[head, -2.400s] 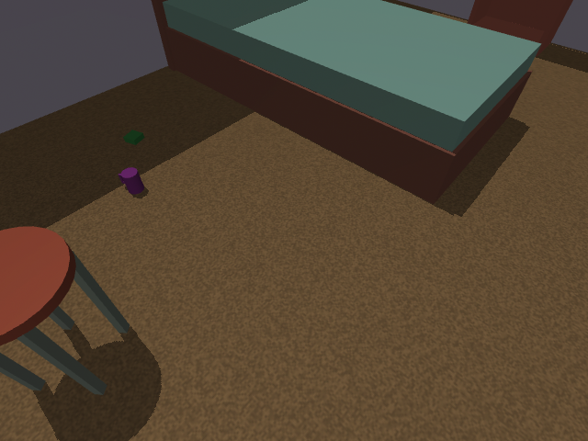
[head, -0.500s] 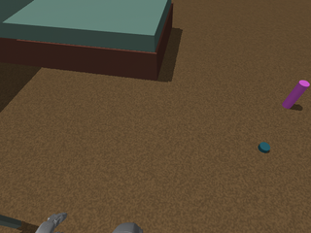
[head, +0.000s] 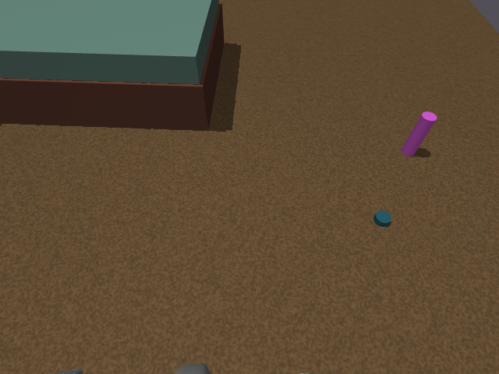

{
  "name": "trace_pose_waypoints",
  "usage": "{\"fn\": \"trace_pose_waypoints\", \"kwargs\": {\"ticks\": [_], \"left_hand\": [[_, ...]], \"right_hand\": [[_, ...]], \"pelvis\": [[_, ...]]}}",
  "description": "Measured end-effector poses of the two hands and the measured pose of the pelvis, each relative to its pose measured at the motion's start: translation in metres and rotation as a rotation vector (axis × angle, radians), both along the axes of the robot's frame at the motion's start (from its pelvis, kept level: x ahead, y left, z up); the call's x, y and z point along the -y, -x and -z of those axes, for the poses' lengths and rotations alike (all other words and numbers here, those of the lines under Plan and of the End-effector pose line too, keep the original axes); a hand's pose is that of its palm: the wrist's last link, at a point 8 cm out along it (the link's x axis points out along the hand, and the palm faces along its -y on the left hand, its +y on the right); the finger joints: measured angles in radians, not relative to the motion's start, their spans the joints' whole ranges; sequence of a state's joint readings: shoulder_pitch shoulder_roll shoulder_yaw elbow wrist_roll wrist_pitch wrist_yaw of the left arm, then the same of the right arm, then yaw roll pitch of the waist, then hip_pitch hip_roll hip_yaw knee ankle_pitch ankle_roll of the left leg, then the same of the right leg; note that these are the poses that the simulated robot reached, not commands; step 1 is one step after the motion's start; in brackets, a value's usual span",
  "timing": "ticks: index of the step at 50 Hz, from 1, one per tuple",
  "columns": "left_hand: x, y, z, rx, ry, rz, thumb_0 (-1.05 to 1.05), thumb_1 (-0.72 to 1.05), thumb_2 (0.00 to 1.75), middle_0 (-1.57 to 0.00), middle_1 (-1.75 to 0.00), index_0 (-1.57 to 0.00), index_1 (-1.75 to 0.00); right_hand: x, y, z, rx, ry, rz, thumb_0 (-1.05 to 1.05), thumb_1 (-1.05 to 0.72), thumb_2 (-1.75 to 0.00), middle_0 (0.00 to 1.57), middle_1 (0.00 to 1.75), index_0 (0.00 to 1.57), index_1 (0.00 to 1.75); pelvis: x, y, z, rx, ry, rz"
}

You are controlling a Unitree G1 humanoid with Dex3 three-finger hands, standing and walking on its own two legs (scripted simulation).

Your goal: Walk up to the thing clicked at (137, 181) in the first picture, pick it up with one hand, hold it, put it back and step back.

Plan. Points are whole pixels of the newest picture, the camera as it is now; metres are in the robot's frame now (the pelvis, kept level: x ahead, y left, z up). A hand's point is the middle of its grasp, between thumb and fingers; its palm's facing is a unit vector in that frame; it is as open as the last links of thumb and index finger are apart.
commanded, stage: walk up
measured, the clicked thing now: out of the picture +0.51 +1.49 -0.69
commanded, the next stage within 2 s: stand in 0.66 s
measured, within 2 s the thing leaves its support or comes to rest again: neither
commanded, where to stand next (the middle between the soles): +0.07 +0.02 m, yaw -2 degrees
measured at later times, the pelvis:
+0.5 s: pelvis +0.01 +0.00 +0.02, yaw -3 degrees
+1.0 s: pelvis +0.01 +0.00 +0.03, yaw -2 degrees
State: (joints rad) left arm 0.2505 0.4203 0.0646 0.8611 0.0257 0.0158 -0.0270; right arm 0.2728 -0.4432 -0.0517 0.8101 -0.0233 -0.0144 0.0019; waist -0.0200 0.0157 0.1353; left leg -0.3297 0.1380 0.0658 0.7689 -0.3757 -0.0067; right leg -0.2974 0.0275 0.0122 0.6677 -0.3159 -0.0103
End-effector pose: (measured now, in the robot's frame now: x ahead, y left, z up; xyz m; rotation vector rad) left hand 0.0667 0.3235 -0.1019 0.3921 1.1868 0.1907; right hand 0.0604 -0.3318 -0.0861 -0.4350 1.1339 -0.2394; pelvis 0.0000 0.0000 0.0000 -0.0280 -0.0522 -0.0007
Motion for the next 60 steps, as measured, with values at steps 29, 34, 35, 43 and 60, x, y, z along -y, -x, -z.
{"fn": "trace_pose_waypoints", "kwargs": {"ticks": [29,34,35,43,60], "left_hand": [[0.034,-0.052,-0.015,0.047,0.065,0.033,0.01,0.9,0.89,-0.2,-0.3,-0.2,-0.3],[0.032,-0.049,-0.018,0.025,0.06,0.028,0.01,0.9,0.89,-0.2,-0.3,-0.2,-0.3],[0.032,-0.048,-0.018,0.019,0.06,0.029,0.01,0.9,0.89,-0.2,-0.3,-0.2,-0.3],[0.028,-0.036,-0.017,-0.014,0.057,0.017,0.01,0.9,0.89,-0.2,-0.3,-0.2,-0.3],[0.024,-0.02,-0.014,-0.06,0.055,-0.007,0.01,0.91,0.89,-0.2,-0.3,-0.2,-0.3]], "right_hand": [[-0.032,-0.014,0.005,-0.01,-0.13,0.079,0.01,-0.9,-0.9,0.21,0.3,0.2,0.3],[-0.03,-0.015,0.002,-0.013,-0.126,0.089,0.01,-0.9,-0.9,0.21,0.3,0.2,0.3],[-0.03,-0.014,0.001,-0.017,-0.125,0.091,0.01,-0.9,-0.9,0.21,0.3,0.2,0.3],[-0.033,-0.005,0.001,-0.065,-0.125,0.096,0.01,-0.9,-0.9,0.21,0.3,0.2,0.3],[-0.039,-0.007,0.003,-0.095,-0.135,0.094,0.01,-0.9,-0.9,0.21,0.3,0.2,0.3]], "pelvis": [[-0.001,-0.007,-0.025,0.006,-0.032,0.054],[-0.002,-0.006,-0.029,0.005,-0.031,0.055],[-0.002,-0.006,-0.029,0.004,-0.031,0.052],[-0.003,-0.007,-0.032,-0.004,-0.031,0.037],[-0.005,-0.012,-0.033,-0.014,-0.031,0.027]]}}
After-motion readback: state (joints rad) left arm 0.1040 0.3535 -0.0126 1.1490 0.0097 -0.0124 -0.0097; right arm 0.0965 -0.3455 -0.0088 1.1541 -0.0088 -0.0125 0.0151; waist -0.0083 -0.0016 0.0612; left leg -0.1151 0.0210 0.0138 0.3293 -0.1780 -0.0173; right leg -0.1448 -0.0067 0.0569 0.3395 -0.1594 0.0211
